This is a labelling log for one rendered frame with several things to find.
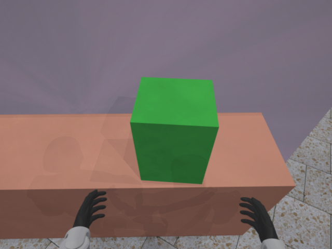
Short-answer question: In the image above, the left robot forearm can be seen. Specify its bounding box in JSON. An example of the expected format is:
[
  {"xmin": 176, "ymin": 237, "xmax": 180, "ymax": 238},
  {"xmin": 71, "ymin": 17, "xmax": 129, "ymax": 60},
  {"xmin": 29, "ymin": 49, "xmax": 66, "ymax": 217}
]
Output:
[{"xmin": 59, "ymin": 226, "xmax": 90, "ymax": 249}]

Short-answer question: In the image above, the robot right hand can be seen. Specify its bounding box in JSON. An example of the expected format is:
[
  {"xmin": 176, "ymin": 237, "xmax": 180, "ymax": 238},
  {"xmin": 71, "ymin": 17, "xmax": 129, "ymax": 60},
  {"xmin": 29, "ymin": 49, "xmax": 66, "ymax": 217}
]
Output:
[{"xmin": 239, "ymin": 197, "xmax": 278, "ymax": 243}]

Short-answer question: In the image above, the carton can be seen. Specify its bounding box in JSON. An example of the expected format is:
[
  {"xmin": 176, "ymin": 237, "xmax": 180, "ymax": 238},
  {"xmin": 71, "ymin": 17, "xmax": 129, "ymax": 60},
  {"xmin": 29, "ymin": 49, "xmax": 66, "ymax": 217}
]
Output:
[{"xmin": 130, "ymin": 77, "xmax": 219, "ymax": 184}]

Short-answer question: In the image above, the right robot forearm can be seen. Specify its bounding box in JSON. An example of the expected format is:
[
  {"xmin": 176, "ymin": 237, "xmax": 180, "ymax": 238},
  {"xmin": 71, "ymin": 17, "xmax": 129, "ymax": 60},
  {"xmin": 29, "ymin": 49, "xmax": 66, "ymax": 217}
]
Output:
[{"xmin": 261, "ymin": 239, "xmax": 287, "ymax": 249}]

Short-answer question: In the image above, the pedestal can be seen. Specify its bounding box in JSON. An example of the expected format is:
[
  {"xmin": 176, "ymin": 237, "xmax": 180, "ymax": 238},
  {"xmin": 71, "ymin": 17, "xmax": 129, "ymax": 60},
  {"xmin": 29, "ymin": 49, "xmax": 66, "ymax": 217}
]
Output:
[{"xmin": 0, "ymin": 113, "xmax": 296, "ymax": 239}]

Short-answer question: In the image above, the robot left hand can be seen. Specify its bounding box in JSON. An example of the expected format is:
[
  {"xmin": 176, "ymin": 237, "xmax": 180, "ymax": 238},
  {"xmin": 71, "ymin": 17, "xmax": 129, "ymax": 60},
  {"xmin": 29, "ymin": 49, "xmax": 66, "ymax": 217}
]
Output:
[{"xmin": 73, "ymin": 189, "xmax": 107, "ymax": 229}]

